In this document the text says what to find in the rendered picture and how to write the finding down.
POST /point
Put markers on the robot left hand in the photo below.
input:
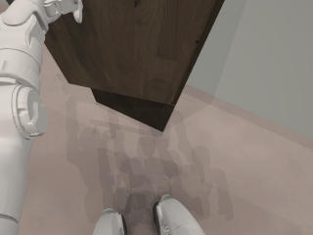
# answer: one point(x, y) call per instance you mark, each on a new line
point(52, 11)

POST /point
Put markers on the robot right thigh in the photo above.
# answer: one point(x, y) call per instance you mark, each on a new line
point(177, 218)

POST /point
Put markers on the left robot forearm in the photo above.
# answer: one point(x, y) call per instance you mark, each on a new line
point(22, 34)

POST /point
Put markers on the robot left thigh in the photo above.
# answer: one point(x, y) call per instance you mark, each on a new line
point(109, 224)

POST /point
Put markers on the cupboard door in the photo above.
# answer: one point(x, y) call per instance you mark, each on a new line
point(136, 48)

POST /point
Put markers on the robot thigh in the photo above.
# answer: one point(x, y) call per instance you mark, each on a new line
point(109, 224)
point(177, 218)

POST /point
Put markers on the left robot upper arm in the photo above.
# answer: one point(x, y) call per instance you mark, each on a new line
point(22, 118)

